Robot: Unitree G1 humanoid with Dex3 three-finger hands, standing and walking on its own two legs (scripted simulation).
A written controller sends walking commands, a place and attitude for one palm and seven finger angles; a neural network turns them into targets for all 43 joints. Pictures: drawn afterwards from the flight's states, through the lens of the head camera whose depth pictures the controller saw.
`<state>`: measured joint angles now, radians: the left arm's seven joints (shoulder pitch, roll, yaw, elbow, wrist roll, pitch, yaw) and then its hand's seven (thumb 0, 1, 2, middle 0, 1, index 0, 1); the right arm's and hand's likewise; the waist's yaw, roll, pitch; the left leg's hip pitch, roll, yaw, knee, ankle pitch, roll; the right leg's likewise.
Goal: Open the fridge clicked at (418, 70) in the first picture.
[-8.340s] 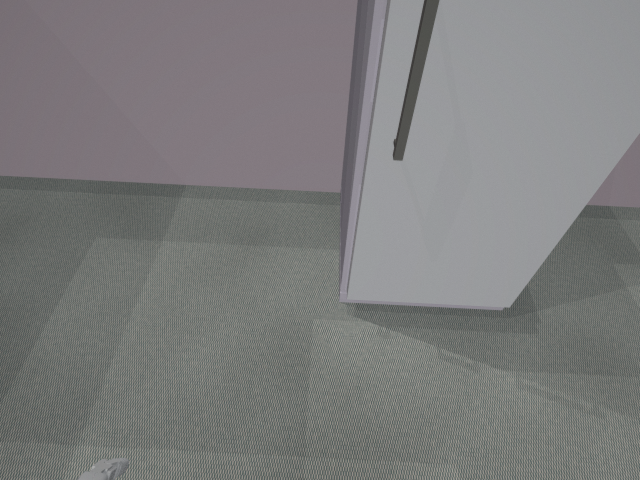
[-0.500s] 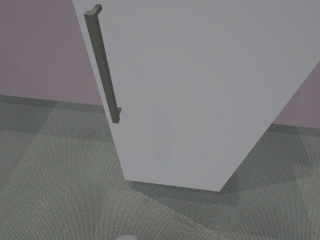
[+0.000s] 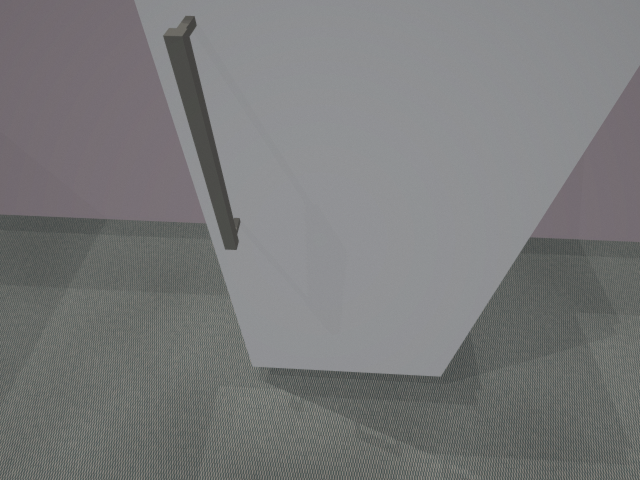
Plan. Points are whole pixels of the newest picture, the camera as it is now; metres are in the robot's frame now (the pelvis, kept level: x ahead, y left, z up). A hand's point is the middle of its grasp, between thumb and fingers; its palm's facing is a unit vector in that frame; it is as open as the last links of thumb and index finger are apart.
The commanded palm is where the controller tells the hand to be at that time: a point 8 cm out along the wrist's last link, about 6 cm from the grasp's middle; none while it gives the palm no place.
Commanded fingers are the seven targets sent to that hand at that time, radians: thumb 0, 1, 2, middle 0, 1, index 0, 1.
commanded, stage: come to a stop and stand still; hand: left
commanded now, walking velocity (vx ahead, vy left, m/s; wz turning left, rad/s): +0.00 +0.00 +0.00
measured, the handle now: (214, 155) +0.49 +0.18 +0.14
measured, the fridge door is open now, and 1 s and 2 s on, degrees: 0 0 0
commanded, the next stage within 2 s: look again from close up in 0.64 s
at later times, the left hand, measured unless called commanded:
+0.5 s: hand out of the picture +0.07 +0.18 -0.17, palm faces -0.01 -0.97 -0.24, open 7.3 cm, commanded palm none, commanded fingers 0.00 0.90 0.90 -0.20 -0.30 -0.20 -0.30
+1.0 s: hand out of the picture +0.03 +0.19 -0.17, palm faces -0.01 -0.98 -0.21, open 7.4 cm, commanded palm none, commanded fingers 0.00 0.90 0.90 -0.20 -0.30 -0.20 -0.30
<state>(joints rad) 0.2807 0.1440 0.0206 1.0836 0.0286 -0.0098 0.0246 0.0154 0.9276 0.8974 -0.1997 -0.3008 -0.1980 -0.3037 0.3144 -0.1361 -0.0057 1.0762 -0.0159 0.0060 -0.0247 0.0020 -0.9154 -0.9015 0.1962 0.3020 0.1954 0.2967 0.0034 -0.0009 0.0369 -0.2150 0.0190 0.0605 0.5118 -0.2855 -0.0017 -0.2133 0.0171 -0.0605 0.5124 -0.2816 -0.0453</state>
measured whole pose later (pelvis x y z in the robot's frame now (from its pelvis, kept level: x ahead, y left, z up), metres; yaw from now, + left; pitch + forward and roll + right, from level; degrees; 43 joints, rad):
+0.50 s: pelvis +0.03 +0.00 +0.00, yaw -1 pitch +0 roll +1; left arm 0.25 0.16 0.00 1.07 0.01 -0.03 0.04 0.01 0.92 0.90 -0.20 -0.30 -0.20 -0.30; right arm 0.30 -0.15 0.02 1.11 -0.02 -0.02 -0.03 0.01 -0.92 -0.90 0.20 0.30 0.19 0.30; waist -0.01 0.02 0.01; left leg -0.14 0.02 0.07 0.47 -0.32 -0.01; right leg -0.16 0.03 -0.03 0.50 -0.33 -0.05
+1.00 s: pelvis +0.02 +0.01 +0.00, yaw -2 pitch -1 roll +0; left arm 0.28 0.17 -0.01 1.10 0.01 -0.02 0.03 0.01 0.91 0.90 -0.20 -0.30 -0.20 -0.30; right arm 0.25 -0.16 0.02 1.12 -0.01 -0.01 -0.03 0.00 -0.91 -0.90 0.20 0.30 0.19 0.30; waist 0.01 -0.01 0.04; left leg -0.12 0.01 0.07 0.44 -0.30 0.01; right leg -0.14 0.03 -0.03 0.46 -0.30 -0.04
